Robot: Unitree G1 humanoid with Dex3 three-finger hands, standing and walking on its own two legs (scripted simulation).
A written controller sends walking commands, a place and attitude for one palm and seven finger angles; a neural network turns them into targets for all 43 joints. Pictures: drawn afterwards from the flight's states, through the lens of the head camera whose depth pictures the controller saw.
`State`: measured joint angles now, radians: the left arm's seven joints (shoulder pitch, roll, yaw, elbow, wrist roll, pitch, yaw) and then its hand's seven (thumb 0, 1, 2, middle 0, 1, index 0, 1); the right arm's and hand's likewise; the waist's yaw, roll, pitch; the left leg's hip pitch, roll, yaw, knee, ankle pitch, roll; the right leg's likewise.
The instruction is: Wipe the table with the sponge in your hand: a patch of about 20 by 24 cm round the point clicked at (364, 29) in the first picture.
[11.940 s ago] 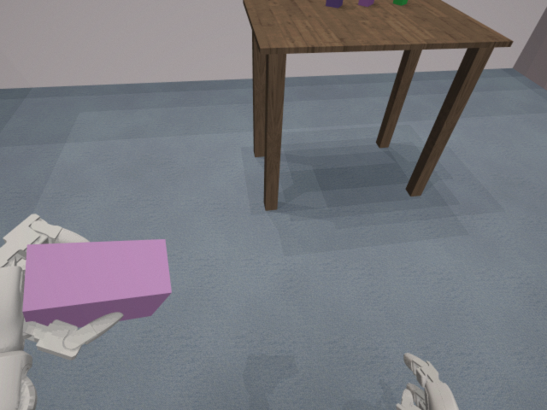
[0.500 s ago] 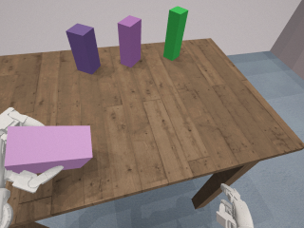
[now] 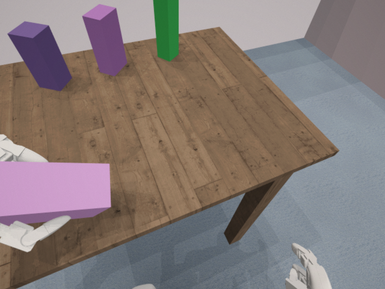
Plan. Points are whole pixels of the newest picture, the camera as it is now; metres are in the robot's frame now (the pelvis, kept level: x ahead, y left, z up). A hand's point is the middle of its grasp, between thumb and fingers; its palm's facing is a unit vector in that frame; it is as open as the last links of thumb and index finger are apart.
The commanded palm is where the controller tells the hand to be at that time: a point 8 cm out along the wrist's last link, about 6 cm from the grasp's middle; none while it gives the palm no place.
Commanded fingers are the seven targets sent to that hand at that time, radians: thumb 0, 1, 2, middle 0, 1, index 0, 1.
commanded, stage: shuffle to correct the standing spot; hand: left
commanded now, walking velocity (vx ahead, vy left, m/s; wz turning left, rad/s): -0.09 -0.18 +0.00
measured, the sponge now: (71, 193) +0.24 +0.20 +0.14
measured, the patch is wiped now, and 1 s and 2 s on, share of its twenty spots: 0.00 0.00 0.00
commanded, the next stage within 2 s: none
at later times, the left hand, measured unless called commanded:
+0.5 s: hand (32, 197) +0.21 +0.23 +0.17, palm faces +0.34 -0.82 -0.46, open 10.5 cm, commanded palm +0.15 +0.27 +0.18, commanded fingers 0.00 0.10 1.30 -1.20 -1.60 -1.20 -1.60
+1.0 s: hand (38, 196) +0.22 +0.23 +0.16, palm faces +0.36 -0.84 -0.40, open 10.5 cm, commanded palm +0.16 +0.27 +0.18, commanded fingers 0.00 0.10 1.30 -1.20 -1.60 -1.20 -1.60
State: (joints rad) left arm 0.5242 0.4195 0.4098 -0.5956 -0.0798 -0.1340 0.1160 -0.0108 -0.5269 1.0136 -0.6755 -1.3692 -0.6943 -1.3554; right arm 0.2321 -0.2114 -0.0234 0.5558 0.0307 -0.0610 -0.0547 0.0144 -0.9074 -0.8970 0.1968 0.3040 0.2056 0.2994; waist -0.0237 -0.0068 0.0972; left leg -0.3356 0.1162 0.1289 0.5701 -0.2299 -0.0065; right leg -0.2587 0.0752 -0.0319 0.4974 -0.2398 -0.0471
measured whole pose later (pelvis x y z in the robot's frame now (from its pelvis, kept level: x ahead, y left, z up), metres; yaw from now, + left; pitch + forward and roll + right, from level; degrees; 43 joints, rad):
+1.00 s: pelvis +0.00 -0.01 +0.00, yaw +1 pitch +0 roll -2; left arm 0.50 0.36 0.35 -0.57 -0.07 -0.12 0.12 -0.01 -0.53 1.02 -0.68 -1.37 -0.69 -1.35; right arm 0.24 -0.18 0.01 0.56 0.03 -0.09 -0.03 0.01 -0.91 -0.90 0.20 0.30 0.21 0.30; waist -0.01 0.02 0.06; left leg -0.34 0.11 0.09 0.58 -0.25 -0.01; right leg -0.25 0.07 -0.08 0.49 -0.25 -0.06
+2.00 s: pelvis -0.07 +0.00 +0.00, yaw +0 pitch +0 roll -4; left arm 0.48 0.39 0.39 -0.62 -0.06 -0.13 0.10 -0.01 -0.53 1.02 -0.68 -1.37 -0.70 -1.35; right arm 0.22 -0.16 0.01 0.53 0.01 -0.09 0.01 0.01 -0.90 -0.90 0.20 0.30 0.21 0.30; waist 0.00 0.07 0.11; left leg -0.44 0.13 0.05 0.55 -0.14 -0.01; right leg -0.12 0.06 -0.06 0.40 -0.28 -0.02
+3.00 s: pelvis -0.07 -0.07 +0.01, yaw +1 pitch -1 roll -1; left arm 0.28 0.48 0.38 -0.35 -0.02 -0.12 0.11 -0.01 -0.53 1.02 -0.68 -1.36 -0.70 -1.35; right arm 0.19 -0.21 0.00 0.58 0.03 -0.08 -0.05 0.01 -0.91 -0.90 0.20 0.30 0.21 0.30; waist 0.08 0.02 0.05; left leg -0.23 0.04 0.06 0.49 -0.24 0.00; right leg -0.22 0.06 -0.10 0.41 -0.18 -0.07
